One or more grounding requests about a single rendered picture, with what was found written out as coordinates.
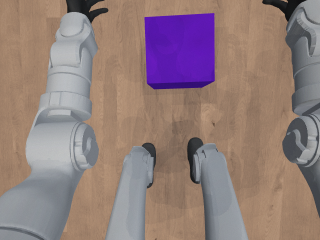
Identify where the robot left upper arm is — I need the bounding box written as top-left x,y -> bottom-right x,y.
0,121 -> 99,240

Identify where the carton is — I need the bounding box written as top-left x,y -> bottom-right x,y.
144,13 -> 215,90

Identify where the right robot hand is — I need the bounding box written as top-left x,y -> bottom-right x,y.
262,0 -> 307,22

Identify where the robot right foot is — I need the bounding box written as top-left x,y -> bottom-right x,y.
187,137 -> 204,184

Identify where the right robot forearm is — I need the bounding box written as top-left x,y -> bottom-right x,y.
285,0 -> 320,116

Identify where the left robot hand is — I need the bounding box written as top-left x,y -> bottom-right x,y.
66,0 -> 109,24

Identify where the robot right thigh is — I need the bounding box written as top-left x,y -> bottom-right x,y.
193,149 -> 249,240

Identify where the robot right upper arm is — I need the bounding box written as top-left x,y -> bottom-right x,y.
282,113 -> 320,218

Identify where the left robot forearm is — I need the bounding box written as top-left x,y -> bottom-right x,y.
25,12 -> 98,164

